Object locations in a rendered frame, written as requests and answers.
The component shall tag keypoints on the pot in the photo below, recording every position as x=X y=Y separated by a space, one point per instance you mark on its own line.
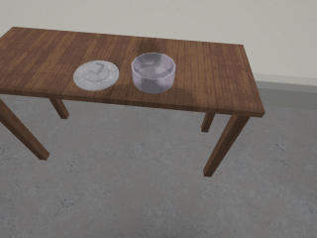
x=153 y=73

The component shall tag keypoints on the table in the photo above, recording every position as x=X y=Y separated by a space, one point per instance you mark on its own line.
x=212 y=78

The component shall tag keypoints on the knob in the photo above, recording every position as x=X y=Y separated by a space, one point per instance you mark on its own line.
x=95 y=69

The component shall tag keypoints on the lid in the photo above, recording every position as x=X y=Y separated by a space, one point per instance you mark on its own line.
x=93 y=82

